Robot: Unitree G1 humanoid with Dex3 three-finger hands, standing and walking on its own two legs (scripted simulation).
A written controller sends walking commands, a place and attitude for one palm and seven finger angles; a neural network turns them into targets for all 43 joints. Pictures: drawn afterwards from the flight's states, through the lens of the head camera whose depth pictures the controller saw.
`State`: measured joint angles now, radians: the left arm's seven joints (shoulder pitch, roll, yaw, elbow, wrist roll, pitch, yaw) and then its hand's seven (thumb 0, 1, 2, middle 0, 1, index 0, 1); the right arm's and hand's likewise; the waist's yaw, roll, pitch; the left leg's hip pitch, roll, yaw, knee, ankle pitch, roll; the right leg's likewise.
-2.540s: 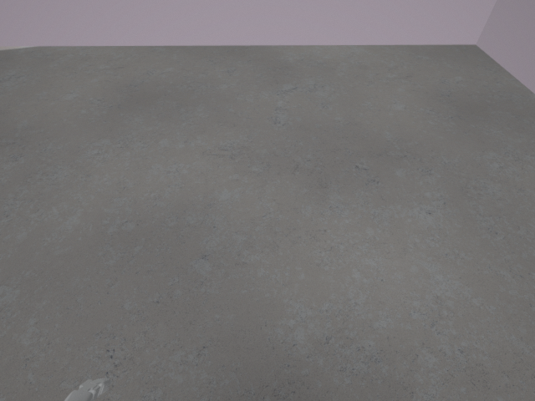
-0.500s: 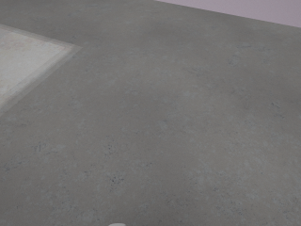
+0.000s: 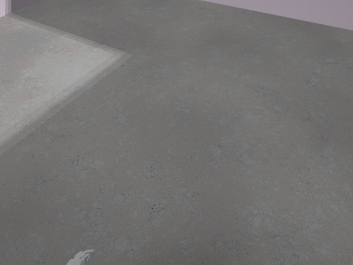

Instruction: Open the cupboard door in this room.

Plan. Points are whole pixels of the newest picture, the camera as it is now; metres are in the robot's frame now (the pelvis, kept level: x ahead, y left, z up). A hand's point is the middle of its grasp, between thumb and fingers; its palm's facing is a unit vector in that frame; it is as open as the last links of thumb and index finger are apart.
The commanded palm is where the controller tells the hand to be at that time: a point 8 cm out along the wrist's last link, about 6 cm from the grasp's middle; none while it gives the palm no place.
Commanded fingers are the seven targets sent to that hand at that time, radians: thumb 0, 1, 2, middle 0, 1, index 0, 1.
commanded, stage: turn or walk to find it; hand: left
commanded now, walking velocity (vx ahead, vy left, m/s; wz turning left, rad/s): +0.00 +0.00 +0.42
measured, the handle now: out of the picture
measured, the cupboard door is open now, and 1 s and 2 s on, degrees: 0 0 0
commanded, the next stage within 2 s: none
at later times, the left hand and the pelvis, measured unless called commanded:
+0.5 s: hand out of the picture -0.05 +0.20 -0.18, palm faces +0.30 -0.93 -0.22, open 7.4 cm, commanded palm none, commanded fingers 0.00 0.90 0.90 -0.20 -0.30 -0.20 -0.30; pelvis -0.01 +0.01 -0.01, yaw +15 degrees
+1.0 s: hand out of the picture -0.01 +0.24 -0.15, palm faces +0.41 -0.88 -0.25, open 7.4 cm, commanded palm none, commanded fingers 0.00 0.90 0.90 -0.20 -0.30 -0.20 -0.30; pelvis -0.04 +0.01 +0.01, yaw +24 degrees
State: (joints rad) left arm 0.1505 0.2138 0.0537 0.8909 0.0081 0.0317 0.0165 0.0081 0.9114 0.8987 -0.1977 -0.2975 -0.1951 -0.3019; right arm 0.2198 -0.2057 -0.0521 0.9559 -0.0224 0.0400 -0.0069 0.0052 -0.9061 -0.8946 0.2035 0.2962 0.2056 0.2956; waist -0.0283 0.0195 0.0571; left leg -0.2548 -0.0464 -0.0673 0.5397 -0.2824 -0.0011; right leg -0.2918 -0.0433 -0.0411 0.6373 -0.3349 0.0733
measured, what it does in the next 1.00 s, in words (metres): steps on the spot, turning left: right foot, then left foot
